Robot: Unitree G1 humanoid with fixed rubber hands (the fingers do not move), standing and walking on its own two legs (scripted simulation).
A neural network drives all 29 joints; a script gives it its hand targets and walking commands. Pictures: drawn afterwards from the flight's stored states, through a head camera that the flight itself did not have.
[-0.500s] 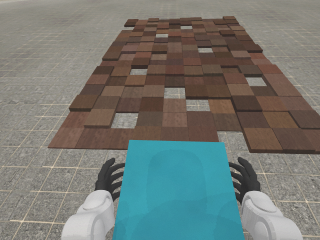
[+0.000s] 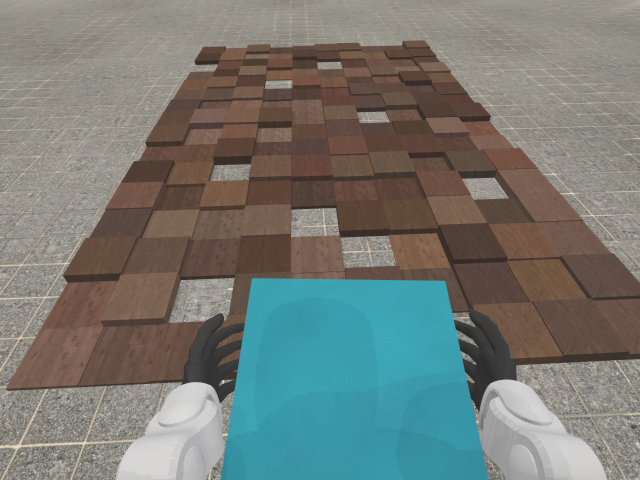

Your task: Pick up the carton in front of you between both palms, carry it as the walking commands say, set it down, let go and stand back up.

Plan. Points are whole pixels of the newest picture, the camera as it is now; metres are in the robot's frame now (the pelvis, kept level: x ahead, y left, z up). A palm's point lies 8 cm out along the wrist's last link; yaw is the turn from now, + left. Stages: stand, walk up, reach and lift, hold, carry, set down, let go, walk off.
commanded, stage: carry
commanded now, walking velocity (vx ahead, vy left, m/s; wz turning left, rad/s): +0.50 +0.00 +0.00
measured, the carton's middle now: (344, 409) +0.23 +0.00 +0.03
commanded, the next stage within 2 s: none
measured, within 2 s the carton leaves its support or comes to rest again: neither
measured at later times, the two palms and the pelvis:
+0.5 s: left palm (261, 150) +0.65 +0.14 +0.13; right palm (432, 147) +0.66 -0.17 +0.13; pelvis +0.33 -0.02 +0.00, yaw +1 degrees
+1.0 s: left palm (272, 83) +1.04 +0.16 +0.11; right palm (392, 79) +1.03 -0.14 +0.12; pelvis +0.69 +0.01 -0.01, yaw +2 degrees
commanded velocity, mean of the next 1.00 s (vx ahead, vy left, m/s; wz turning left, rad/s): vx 0.50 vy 0.00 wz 0.00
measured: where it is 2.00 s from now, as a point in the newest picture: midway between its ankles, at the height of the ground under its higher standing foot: (316, 255)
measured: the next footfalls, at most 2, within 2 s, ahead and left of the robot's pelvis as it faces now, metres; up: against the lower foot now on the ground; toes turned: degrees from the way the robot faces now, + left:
right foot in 0.10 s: +0.25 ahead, -0.11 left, +0.00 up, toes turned -10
left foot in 0.60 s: +0.58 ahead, +0.08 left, +0.00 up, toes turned +7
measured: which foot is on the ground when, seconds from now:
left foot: down 0.00-0.12, up 0.14-0.58, down 0.60-1.00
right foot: up 0.00-0.08, down 0.10-0.60, up 0.62-1.00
